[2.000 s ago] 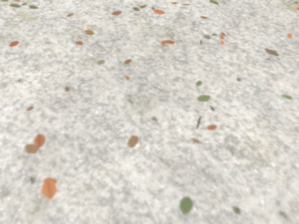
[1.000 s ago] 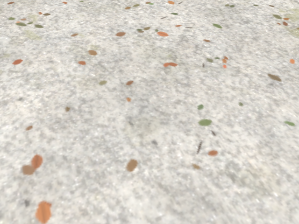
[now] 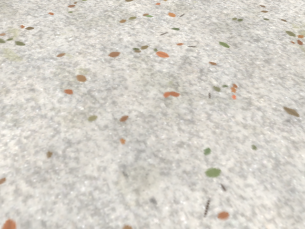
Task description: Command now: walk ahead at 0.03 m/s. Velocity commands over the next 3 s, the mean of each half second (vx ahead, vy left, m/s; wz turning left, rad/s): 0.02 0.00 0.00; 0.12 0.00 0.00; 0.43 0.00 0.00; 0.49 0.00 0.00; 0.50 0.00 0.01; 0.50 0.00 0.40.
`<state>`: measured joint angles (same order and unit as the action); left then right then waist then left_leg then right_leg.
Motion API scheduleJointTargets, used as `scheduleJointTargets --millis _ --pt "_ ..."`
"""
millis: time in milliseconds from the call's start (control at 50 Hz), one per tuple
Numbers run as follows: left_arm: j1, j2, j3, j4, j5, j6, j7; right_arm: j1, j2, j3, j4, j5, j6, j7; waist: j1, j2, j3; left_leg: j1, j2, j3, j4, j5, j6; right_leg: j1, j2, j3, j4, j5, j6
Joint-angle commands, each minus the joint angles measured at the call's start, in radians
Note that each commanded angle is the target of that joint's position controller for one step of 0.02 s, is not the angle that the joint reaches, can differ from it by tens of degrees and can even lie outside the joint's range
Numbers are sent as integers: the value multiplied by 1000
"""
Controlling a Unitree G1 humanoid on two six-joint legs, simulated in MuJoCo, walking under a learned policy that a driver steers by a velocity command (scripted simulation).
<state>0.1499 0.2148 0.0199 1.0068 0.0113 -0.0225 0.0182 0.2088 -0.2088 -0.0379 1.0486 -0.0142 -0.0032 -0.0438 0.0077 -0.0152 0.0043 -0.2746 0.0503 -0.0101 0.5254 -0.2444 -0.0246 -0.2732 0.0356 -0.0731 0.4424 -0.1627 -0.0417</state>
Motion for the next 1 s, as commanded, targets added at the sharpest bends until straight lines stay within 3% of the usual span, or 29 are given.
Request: scheduleJointTargets --millis 20,120,240,720,740,780,820,860,900,940,960,1000 --pt "39 107 23 -15 0 2 14 -10 -105 -19 -18 5 -29 3 18 113 41 -63 33 -54 -188 -77 35 56 -62 69 -61 -81 -11" --pt "23 98 22 -1 -8 -5 6 36 -109 -20 6 13 -34 3 -8 47 -34 61 22 -30 -117 176 48 75 -74 70 -38 93 -15" --pt "33 101 25 22 -13 8 10 38 -107 -19 16 15 -23 3 -8 18 -39 83 13 -17 -103 254 51 111 -77 70 -14 187 -12" --pt "31 93 32 77 -13 22 21 45 -83 -17 47 12 -4 -7 -5 19 23 74 -7 9 -137 130 37 106 -81 79 -40 99 -5" --pt "51 85 31 89 -13 23 21 68 -73 -16 59 13 -3 -8 -6 16 1 81 -20 23 -136 29 39 114 -71 70 -45 -13 -8" --pt "66 115 44 92 -27 26 25 70 -83 -22 55 25 -2 -12 1 -3 51 5 -52 51 -82 -283 65 57 -67 88 -52 -416 -41" --pt "100 138 53 86 -36 11 24 41 -73 -21 26 28 -20 -11 19 -51 127 -123 -49 48 -3 -387 84 18 -155 221 -123 -640 -99" --pt "180 185 71 102 -41 -13 18 14 -29 -13 1 33 -51 3 39 -158 126 -206 -55 83 189 -241 84 78 -323 476 -253 -713 -193" --pt "169 180 72 84 -26 -34 15 -12 -51 -22 -18 40 -67 18 30 -130 127 -235 -7 21 342 -270 109 44 -395 580 -301 -652 -232" --pt "99 179 71 48 -38 -47 10 12 -49 -23 -22 48 -79 26 -10 -121 116 -200 24 5 255 -298 130 27 -371 495 -290 -550 -191" --pt "47 176 70 30 -50 -46 8 44 -50 -28 -8 49 -85 25 -43 -111 108 -82 10 36 112 -243 135 -29 -311 390 -269 -476 -149" --pt "20 166 71 18 -58 -34 3 189 -44 -41 68 36 -86 25 -99 -66 69 218 -81 125 -56 -18 108 -170 -185 205 -129 -359 -98"
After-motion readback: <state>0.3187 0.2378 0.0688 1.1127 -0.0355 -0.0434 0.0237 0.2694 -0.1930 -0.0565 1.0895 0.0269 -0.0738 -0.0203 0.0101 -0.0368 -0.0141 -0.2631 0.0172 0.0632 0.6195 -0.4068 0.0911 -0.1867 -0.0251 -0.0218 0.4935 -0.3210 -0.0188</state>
